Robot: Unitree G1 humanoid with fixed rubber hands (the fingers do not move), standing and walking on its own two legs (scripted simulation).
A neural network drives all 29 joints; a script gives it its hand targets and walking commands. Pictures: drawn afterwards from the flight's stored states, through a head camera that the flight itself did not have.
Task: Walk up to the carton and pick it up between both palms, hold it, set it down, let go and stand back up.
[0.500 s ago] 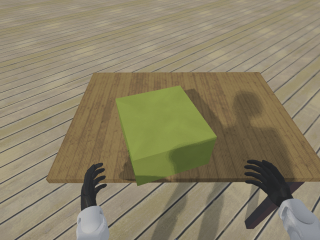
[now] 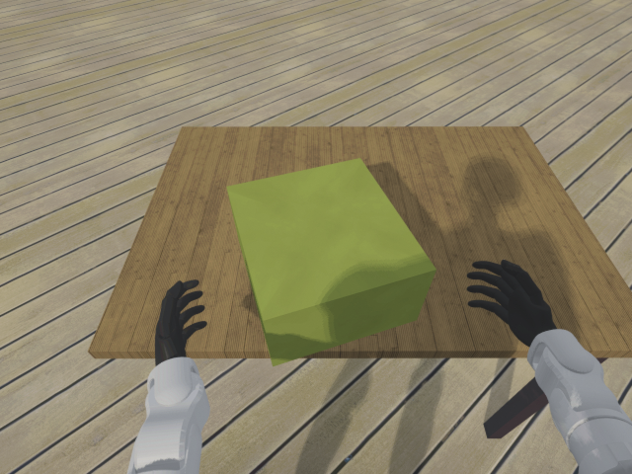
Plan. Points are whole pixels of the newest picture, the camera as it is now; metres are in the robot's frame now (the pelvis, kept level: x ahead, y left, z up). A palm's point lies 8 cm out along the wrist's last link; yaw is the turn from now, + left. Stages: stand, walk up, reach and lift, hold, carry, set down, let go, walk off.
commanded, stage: reach and lift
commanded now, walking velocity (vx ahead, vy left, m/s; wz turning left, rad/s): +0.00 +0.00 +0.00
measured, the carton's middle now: (320, 252) +0.47 +0.01 -0.04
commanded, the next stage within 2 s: none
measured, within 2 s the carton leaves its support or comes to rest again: neither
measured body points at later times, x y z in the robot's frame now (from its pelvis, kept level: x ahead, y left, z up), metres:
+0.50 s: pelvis +0.00 +0.00 +0.00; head +0.03 +0.01 +0.45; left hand +0.32 +0.22 +0.06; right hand +0.39 -0.23 +0.06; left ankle +0.01 +0.18 -0.73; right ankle +0.00 -0.08 -0.73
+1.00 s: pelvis -0.01 +0.00 +0.00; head +0.05 +0.01 +0.45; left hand +0.37 +0.23 +0.08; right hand +0.45 -0.20 +0.10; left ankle +0.01 +0.18 -0.73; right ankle +0.00 -0.08 -0.73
